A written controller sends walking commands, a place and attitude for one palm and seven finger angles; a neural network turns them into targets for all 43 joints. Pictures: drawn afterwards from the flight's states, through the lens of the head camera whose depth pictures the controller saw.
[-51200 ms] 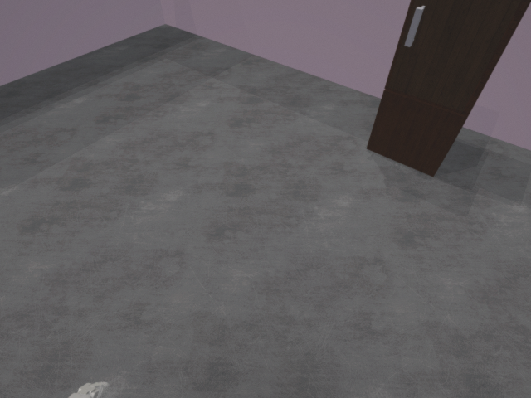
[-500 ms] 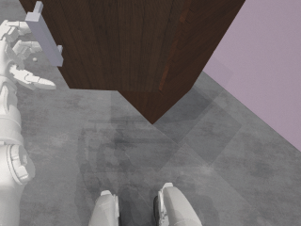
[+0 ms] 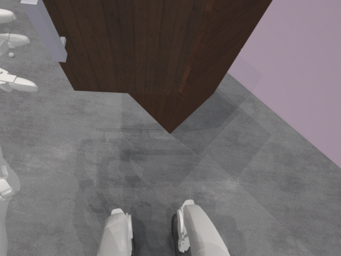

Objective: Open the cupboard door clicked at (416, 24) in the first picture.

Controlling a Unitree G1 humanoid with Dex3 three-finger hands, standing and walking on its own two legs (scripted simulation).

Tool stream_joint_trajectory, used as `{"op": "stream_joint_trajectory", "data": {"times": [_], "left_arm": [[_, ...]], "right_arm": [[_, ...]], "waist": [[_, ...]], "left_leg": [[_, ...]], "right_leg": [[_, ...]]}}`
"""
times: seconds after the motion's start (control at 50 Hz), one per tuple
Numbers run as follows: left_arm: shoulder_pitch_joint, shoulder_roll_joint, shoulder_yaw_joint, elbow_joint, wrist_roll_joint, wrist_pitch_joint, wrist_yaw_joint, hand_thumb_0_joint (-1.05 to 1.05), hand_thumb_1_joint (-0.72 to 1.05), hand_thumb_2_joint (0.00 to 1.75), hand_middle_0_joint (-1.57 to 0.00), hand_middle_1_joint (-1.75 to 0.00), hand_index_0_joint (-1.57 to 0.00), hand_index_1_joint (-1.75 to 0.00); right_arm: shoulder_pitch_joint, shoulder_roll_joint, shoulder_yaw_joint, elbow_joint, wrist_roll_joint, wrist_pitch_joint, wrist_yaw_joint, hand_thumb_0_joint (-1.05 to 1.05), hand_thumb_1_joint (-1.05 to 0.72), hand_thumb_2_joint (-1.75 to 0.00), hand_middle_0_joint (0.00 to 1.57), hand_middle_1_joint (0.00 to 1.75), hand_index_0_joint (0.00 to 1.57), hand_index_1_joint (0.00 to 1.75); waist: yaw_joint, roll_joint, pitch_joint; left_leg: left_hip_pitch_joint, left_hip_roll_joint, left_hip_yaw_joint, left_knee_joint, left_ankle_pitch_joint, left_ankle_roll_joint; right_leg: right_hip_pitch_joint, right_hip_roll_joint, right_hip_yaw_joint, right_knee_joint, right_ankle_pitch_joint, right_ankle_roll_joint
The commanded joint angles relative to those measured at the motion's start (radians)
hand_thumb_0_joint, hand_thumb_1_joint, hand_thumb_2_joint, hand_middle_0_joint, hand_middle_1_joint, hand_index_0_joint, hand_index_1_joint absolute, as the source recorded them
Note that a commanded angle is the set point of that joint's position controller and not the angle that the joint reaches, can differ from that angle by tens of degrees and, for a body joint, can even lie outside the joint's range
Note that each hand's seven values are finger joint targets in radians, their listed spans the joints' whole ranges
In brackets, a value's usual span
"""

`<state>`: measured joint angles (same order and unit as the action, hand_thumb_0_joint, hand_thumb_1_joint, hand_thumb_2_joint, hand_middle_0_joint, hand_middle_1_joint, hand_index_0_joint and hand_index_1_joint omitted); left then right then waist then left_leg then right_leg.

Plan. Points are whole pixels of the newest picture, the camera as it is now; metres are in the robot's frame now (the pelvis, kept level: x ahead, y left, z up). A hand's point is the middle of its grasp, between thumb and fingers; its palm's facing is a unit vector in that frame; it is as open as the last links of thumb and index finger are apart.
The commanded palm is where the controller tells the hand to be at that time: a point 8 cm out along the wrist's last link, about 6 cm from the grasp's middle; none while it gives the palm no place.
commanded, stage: move the hooked fingers beside the handle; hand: left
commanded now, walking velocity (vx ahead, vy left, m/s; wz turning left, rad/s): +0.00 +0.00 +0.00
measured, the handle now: (50, 25) +0.60 +0.22 +0.07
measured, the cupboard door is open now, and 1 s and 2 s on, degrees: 46 46 46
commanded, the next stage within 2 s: slide the fingers in behind the handle in 0.94 s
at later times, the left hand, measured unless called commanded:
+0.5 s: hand (3, 53) +0.53 +0.29 +0.07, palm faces +0.00 -1.00 +0.00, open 14.0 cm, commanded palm +0.52 +0.32 +0.07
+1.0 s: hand (5, 52) +0.53 +0.29 +0.07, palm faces -0.01 -1.00 -0.01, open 14.0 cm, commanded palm +0.51 +0.32 +0.07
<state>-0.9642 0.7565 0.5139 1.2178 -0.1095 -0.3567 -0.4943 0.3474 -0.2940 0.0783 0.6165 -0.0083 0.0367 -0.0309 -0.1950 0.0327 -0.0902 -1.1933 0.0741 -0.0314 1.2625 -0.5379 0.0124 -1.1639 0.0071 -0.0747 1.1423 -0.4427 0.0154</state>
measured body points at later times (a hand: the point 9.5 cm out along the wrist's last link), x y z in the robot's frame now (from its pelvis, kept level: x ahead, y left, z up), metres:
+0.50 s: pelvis +0.01 +0.01 +0.00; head +0.19 +0.05 +0.41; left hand +0.52 +0.34 +0.07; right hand +0.01 -0.26 -0.10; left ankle +0.02 +0.11 -0.63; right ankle +0.05 -0.14 -0.63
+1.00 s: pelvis +0.01 +0.01 +0.00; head +0.19 +0.05 +0.41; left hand +0.52 +0.34 +0.08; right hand +0.03 -0.26 -0.10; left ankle +0.02 +0.11 -0.63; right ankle +0.05 -0.14 -0.63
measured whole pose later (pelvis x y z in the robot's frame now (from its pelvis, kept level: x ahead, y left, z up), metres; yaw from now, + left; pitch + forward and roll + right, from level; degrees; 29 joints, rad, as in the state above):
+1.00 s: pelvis +0.01 +0.01 +0.00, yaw -1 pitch +28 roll -6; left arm -0.96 0.78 0.54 1.19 -0.11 -0.34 -0.52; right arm 0.34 -0.29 0.08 0.60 -0.01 0.05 -0.02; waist -0.20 0.03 -0.10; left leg -1.20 0.08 -0.04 1.27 -0.55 0.02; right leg -1.16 0.01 -0.08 1.13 -0.45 0.02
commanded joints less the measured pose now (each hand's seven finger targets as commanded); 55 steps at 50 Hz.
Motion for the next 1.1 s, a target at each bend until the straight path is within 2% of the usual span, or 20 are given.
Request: {"op": "stream_joint_trajectory", "data": {"times": [0.0,0.06,0.12,0.18,0.32,0.4,0.46,0.5,0.54,0.6,0.7,0.76,0.78,0.8,0.82,0.86,0.9,0.92,1.0,1.08], "left_arm": [[-0.433,0.337,0.042,-0.233,-0.025,-0.06,-0.009,0.0,-0.5,0.3,-0.3,-1.2,-0.3,-1.2],[-0.402,0.329,0.032,-0.176,-0.019,-0.038,-0.018,0.0,-0.5,0.3,-0.3,-1.2,-0.3,-1.2],[-0.441,0.369,0.043,-0.203,-0.006,-0.04,-0.017,0.0,-0.5,0.3,-0.3,-1.2,-0.3,-1.2],[-0.43,0.351,0.039,-0.235,-0.017,-0.046,-0.023,0.0,-0.5,0.3,-0.3,-1.2,-0.3,-1.2],[-0.388,0.345,0.05,-0.215,-0.018,-0.018,-0.029,0.0,-0.5,0.3,-0.3,-1.2,-0.3,-1.2],[-0.388,0.401,0.093,-0.243,-0.018,-0.031,-0.029,0.0,-0.5,0.3,-0.3,-1.2,-0.3,-1.2],[-0.377,0.347,0.054,-0.243,-0.021,-0.031,-0.035,0.0,-0.5,0.3,-0.3,-1.2,-0.3,-1.2],[-0.378,0.377,0.077,-0.244,-0.024,-0.037,-0.038,0.0,-0.5,0.3,-0.3,-1.2,-0.3,-1.2],[-0.356,0.349,0.062,-0.229,-0.03,-0.028,-0.047,0.0,-0.5,0.3,-0.3,-1.2,-0.3,-1.2],[-0.372,0.333,0.048,-0.272,-0.029,-0.033,-0.048,0.0,-0.5,0.3,-0.3,-1.2,-0.3,-1.2],[-0.343,0.307,0.046,-0.275,-0.04,-0.031,-0.043,0.0,-0.5,0.3,-0.3,-1.2,-0.3,-1.2],[-0.343,0.318,0.047,-0.221,-0.028,-0.02,-0.031,0.0,-0.5,0.3,-0.3,-1.2,-0.3,-1.2],[-0.377,0.313,0.042,-0.247,-0.031,-0.031,-0.027,0.0,-0.5,0.3,-0.3,-1.2,-0.3,-1.2],[-0.381,0.352,0.066,-0.264,-0.024,-0.037,-0.021,0.0,-0.5,0.3,-0.3,-1.2,-0.3,-1.2],[-0.375,0.309,0.035,-0.25,-0.025,-0.037,-0.022,0.0,-0.5,0.3,-0.3,-1.2,-0.3,-1.2],[-0.374,0.338,0.054,-0.232,-0.023,-0.04,-0.021,0.0,-0.5,0.3,-0.3,-1.2,-0.3,-1.2],[-0.37,0.376,0.083,-0.247,-0.022,-0.05,-0.025,0.0,-0.5,0.3,-0.3,-1.2,-0.3,-1.2],[-0.365,0.323,0.039,-0.236,-0.022,-0.044,-0.03,0.0,-0.5,0.3,-0.3,-1.2,-0.3,-1.2],[-0.362,0.35,0.062,-0.25,-0.029,-0.036,-0.04,0.0,-0.5,0.3,-0.3,-1.2,-0.3,-1.2],[-0.357,0.302,0.036,-0.248,-0.039,-0.03,-0.041,0.0,-0.5,0.3,-0.3,-1.2,-0.3,-1.2]], "right_arm": [[0.189,-0.208,-0.072,-0.024,0.0,-0.016,-0.025,0.0,-0.9,-0.9,0.2,0.3,0.2,0.3],[0.188,-0.207,-0.065,-0.028,0.002,-0.016,-0.024,0.0,-0.9,-0.9,0.2,0.3,0.2,0.3],[0.191,-0.212,-0.063,-0.027,-0.001,-0.015,-0.028,0.0,-0.9,-0.9,0.2,0.3,0.2,0.3],[0.2,-0.211,-0.065,-0.031,-0.004,-0.016,-0.023,0.0,-0.9,-0.9,0.2,0.3,0.2,0.3],[0.207,-0.208,-0.067,-0.03,-0.003,-0.005,-0.014,0.0,-0.9,-0.9,0.2,0.3,0.2,0.3],[0.207,-0.208,-0.066,-0.035,-0.004,-0.001,-0.012,0.0,-0.9,-0.9,0.2,0.3,0.2,0.3],[0.202,-0.204,-0.068,-0.034,-0.002,0.001,-0.008,0.0,-0.9,-0.9,0.2,0.3,0.2,0.3],[0.204,-0.209,-0.07,-0.031,-0.002,0.004,-0.012,0.0,-0.9,-0.9,0.2,0.3,0.2,0.3],[0.204,-0.206,-0.07,-0.032,-0.002,0.005,-0.01,0.0,-0.9,-0.9,0.2,0.3,0.2,0.3],[0.207,-0.206,-0.074,-0.03,-0.004,0.008,-0.009,0.0,-0.9,-0.9,0.2,0.3,0.2,0.3],[0.203,-0.201,-0.076,-0.033,-0.003,0.011,-0.005,0.0,-0.9,-0.9,0.2,0.3,0.2,0.3],[0.195,-0.201,-0.071,-0.037,0.0,0.014,-0.008,0.0,-0.9,-0.9,0.2,0.3,0.2,0.3],[0.195,-0.199,-0.071,-0.037,-0.003,0.011,-0.011,0.0,-0.9,-0.9,0.2,0.3,0.2,0.3],[0.195,-0.201,-0.071,-0.037,-0.004,0.011,-0.011,0.0,-0.9,-0.9,0.2,0.3,0.2,0.3],[0.195,-0.197,-0.071,-0.036,-0.003,0.008,-0.009,0.0,-0.9,-0.9,0.2,0.3,0.2,0.3],[0.191,-0.2,-0.069,-0.036,-0.002,0.007,-0.011,0.0,-0.9,-0.9,0.2,0.3,0.2,0.3],[0.191,-0.202,-0.069,-0.039,-0.004,0.008,-0.013,0.0,-0.9,-0.9,0.2,0.3,0.2,0.3],[0.188,-0.197,-0.069,-0.039,-0.002,0.007,-0.011,0.0,-0.9,-0.9,0.2,0.3,0.2,0.3],[0.192,-0.202,-0.07,-0.039,-0.001,0.009,-0.011,0.0,-0.9,-0.9,0.2,0.3,0.2,0.3],[0.196,-0.197,-0.073,-0.042,0.0,0.007,-0.01,0.0,-0.9,-0.9,0.2,0.3,0.2,0.3]], "waist": [[-0.007,0.218,-0.568],[-0.016,0.189,-0.519],[-0.012,0.246,-0.547],[-0.007,0.259,-0.59],[-0.009,0.22,-0.569],[0.007,0.234,-0.591],[-0.008,0.242,-0.564],[-0.003,0.247,-0.57],[-0.003,0.234,-0.56],[0.001,0.282,-0.59],[0.004,0.245,-0.587],[-0.004,0.196,-0.512],[-0.01,0.216,-0.523],[0.008,0.25,-0.554],[-0.007,0.243,-0.557],[-0.004,0.23,-0.536],[0.008,0.237,-0.581],[-0.003,0.241,-0.567],[0.007,0.242,-0.586],[-0.006,0.202,-0.569]], "left_leg": [[0.438,-0.028,-0.054,-0.146,0.385,0.012],[0.402,-0.026,-0.05,-0.143,0.371,0.013],[0.444,-0.023,-0.063,-0.143,0.393,0.006],[0.491,-0.022,-0.071,-0.142,0.443,0.002],[0.477,-0.018,-0.069,-0.139,0.476,0.003],[0.469,-0.02,-0.062,-0.135,0.485,0.004],[0.485,-0.018,-0.062,-0.138,0.485,0.003],[0.499,-0.017,-0.067,-0.139,0.514,0.0],[0.49,-0.018,-0.063,-0.137,0.506,0.002],[0.563,-0.014,-0.077,-0.14,0.567,-0.011],[0.558,-0.017,-0.073,-0.143,0.585,-0.009],[0.472,-0.021,-0.06,-0.151,0.486,0.002],[0.477,-0.022,-0.058,-0.145,0.488,0.006],[0.496,-0.023,-0.06,-0.148,0.502,-0.001],[0.508,-0.023,-0.06,-0.144,0.504,-0.001],[0.475,-0.024,-0.056,-0.143,0.481,0.001],[0.485,-0.023,-0.055,-0.136,0.513,0.002],[0.488,-0.024,-0.053,-0.135,0.509,0.002],[0.5,-0.02,-0.058,-0.135,0.529,0.001],[0.481,-0.023,-0.054,-0.137,0.504,0.009]], "right_leg": [[0.2,0.042,0.02,-0.114,0.203,-0.033],[0.188,0.045,0.015,-0.116,0.194,-0.031],[0.151,0.043,0.008,-0.104,0.187,-0.035],[0.148,0.047,0.003,-0.1,0.204,-0.038],[0.16,0.05,-0.002,-0.106,0.234,-0.032],[0.196,0.053,0.005,-0.104,0.252,-0.034],[0.171,0.055,0.001,-0.11,0.248,-0.033],[0.169,0.053,-0.001,-0.108,0.258,-0.035],[0.176,0.054,0.0,-0.111,0.26,-0.034],[0.133,0.053,-0.008,-0.107,0.258,-0.036],[0.164,0.054,-0.008,-0.113,0.282,-0.035],[0.186,0.055,-0.003,-0.122,0.253,-0.033],[0.18,0.055,0.001,-0.117,0.255,-0.036],[0.189,0.052,0.002,-0.115,0.258,-0.037],[0.173,0.053,0.001,-0.115,0.257,-0.035],[0.191,0.053,0.004,-0.117,0.252,-0.035],[0.215,0.053,0.008,-0.106,0.279,-0.036],[0.198,0.052,0.008,-0.11,0.277,-0.034],[0.201,0.052,0.005,-0.106,0.285,-0.034],[0.209,0.054,0.007,-0.112,0.284,-0.034]]}}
